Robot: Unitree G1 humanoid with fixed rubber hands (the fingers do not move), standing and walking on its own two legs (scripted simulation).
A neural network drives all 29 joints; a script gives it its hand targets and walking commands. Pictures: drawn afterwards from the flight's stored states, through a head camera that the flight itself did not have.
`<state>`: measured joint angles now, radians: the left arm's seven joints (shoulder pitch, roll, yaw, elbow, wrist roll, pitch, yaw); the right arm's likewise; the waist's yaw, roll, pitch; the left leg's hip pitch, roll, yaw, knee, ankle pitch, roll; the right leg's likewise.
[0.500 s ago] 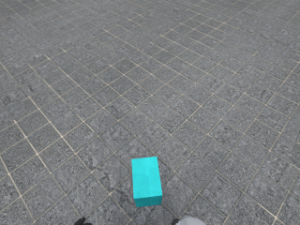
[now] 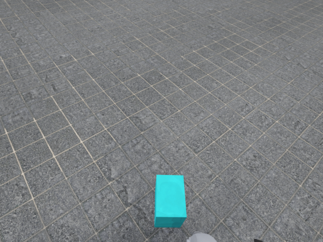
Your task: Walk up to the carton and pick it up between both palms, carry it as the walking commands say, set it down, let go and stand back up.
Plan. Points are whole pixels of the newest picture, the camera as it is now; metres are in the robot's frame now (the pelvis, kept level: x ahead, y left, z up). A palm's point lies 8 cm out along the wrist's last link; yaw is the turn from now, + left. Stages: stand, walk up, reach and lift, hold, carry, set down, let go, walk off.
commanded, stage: walk up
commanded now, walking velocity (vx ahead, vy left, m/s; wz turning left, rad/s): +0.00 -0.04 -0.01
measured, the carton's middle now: (168, 201) +0.41 -0.07 -0.65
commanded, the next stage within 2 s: stand in 1.46 s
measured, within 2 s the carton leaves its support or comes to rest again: neither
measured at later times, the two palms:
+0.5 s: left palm out of the picture +0.03 +0.19 -0.12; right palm out of the picture +0.00 -0.30 -0.14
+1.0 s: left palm out of the picture -0.01 +0.17 -0.14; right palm out of the picture -0.01 -0.27 -0.14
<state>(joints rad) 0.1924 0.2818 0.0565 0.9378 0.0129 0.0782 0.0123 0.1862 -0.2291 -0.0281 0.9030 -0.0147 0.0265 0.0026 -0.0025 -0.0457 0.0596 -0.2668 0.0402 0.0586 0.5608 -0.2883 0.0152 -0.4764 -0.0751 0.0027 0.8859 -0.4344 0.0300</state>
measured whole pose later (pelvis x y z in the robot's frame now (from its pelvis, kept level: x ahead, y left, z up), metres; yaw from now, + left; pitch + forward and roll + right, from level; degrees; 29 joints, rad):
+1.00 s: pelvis +0.00 -0.05 +0.01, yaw -2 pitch -1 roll +0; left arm 0.28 0.14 0.01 1.16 0.01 -0.02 0.04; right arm 0.25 -0.14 0.00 1.17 -0.01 -0.01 -0.05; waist 0.00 0.00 0.01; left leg -0.14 0.03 0.00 0.36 -0.20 -0.03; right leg -0.09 -0.01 -0.05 0.37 -0.27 -0.01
